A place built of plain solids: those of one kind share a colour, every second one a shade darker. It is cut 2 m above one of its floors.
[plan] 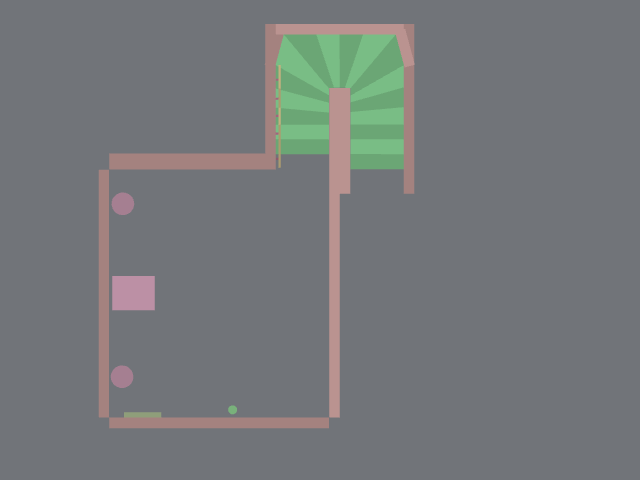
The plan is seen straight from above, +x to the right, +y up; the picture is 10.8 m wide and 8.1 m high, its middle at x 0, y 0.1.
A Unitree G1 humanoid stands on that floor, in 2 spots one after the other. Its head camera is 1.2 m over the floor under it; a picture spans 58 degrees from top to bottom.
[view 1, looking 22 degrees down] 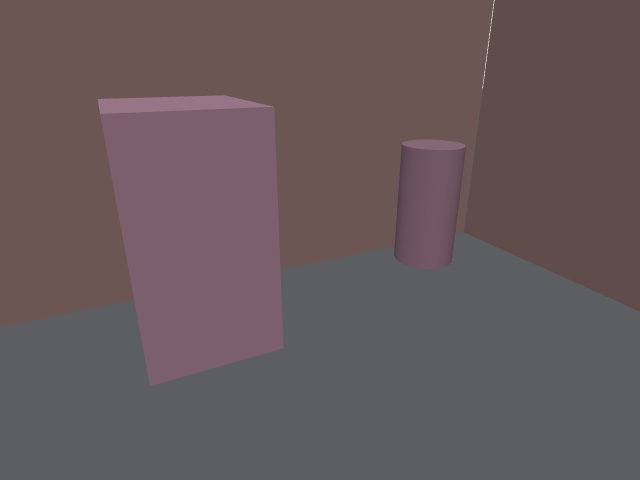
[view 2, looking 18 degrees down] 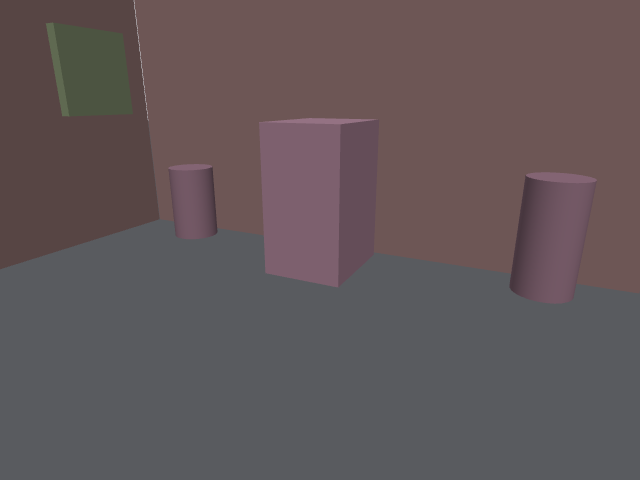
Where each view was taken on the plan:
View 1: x -1.23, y -1.08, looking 154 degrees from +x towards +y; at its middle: wall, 2.79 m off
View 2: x -0.34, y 0.55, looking -154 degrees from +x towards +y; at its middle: bin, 2.86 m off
